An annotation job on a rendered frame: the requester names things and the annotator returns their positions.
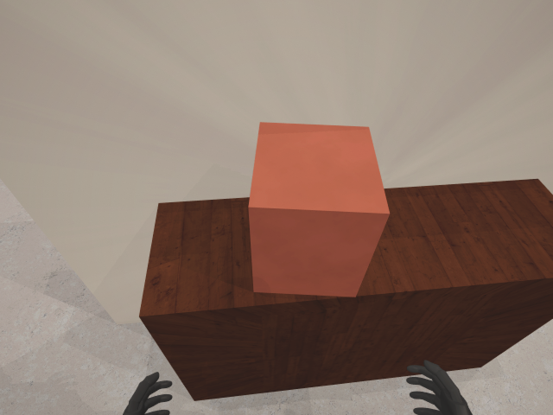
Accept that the robot right hand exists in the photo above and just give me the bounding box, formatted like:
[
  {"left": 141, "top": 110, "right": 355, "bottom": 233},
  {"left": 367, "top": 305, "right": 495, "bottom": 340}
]
[{"left": 406, "top": 360, "right": 473, "bottom": 415}]

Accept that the carton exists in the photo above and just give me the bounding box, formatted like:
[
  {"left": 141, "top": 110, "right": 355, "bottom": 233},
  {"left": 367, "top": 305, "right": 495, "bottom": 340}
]
[{"left": 248, "top": 122, "right": 390, "bottom": 297}]

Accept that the pedestal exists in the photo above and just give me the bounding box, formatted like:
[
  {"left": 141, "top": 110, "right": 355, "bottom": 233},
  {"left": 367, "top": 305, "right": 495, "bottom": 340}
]
[{"left": 139, "top": 179, "right": 553, "bottom": 401}]

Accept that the robot left hand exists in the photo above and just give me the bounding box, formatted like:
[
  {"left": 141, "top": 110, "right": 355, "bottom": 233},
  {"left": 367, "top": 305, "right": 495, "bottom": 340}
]
[{"left": 123, "top": 372, "right": 172, "bottom": 415}]

